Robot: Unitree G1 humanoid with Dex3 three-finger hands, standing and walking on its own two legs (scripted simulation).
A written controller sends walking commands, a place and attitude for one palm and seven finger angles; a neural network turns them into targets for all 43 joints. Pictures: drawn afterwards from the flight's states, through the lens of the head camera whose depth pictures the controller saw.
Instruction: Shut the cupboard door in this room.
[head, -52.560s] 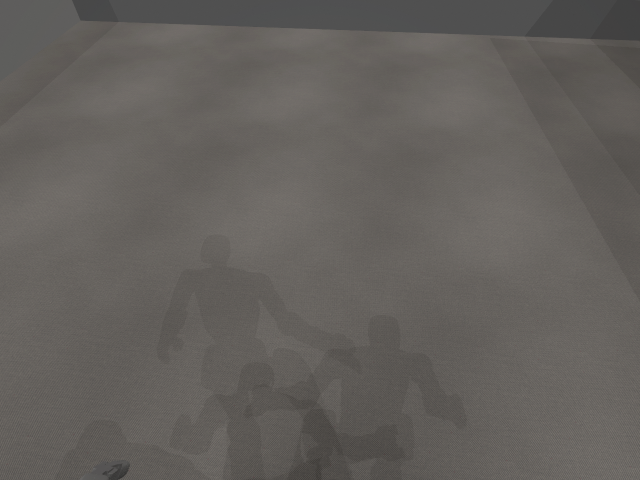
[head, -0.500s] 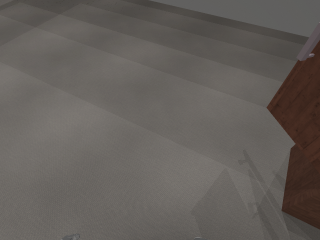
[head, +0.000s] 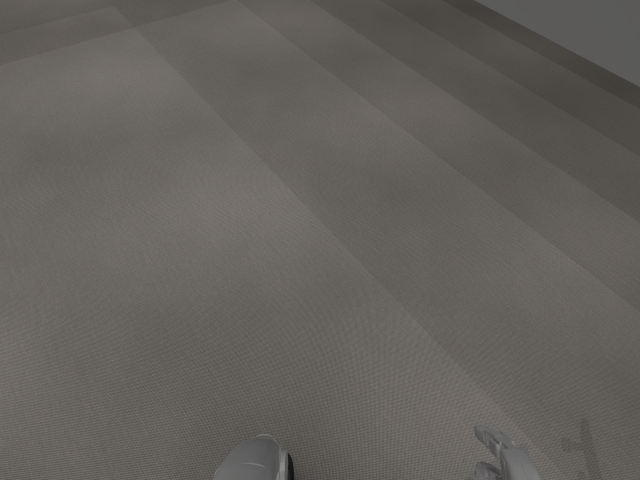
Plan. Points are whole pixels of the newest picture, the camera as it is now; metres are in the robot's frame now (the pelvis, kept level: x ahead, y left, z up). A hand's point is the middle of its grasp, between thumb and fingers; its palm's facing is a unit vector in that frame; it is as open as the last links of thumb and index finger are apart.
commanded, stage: walk to a spot facing it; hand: left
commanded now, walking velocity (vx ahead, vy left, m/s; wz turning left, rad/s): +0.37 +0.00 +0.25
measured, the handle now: out of the picture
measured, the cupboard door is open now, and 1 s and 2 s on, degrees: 44 44 44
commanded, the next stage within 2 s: turn to face it in 0.26 s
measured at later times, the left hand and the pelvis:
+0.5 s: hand (236, 319) +0.35 +0.16 -0.14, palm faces +0.00 -0.98 -0.18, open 7.4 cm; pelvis +0.22 -0.01 +0.02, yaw +2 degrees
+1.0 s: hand (213, 293) +0.39 +0.21 -0.15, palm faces -0.12 -0.97 -0.19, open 7.3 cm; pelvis +0.31 +0.02 +0.02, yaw -13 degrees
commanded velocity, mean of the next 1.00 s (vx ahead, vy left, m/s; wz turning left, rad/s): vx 0.10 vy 0.00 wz -0.35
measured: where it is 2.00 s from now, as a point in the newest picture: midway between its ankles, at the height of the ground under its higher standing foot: (310, 407)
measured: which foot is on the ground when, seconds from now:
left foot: down 0.00-0.50, up 0.52-0.90, down 0.92-1.00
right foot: up 0.00-0.48, down 0.50-0.92, up 0.94-1.00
